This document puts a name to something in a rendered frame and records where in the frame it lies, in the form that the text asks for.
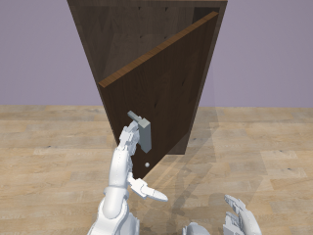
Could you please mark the right robot hand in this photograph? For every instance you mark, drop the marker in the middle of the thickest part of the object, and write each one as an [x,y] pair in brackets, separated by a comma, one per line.
[243,224]

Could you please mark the robot thigh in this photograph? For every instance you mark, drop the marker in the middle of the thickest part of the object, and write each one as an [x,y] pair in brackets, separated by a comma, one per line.
[194,229]
[131,226]

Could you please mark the robot left thigh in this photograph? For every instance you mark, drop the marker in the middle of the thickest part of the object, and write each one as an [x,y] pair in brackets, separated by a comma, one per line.
[131,226]

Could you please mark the robot left forearm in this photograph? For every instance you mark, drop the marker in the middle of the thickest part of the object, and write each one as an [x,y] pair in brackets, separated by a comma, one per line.
[112,212]

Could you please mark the cupboard door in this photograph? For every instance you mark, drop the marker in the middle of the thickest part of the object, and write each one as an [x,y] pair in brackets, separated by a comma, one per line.
[161,86]

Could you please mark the left robot hand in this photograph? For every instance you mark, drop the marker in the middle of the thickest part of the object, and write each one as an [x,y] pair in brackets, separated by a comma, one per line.
[121,162]

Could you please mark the handle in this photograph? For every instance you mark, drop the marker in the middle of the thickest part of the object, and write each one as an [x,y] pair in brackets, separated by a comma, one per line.
[144,127]

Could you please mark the robot right thigh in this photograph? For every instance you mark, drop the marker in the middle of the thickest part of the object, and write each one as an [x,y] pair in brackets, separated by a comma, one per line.
[194,229]

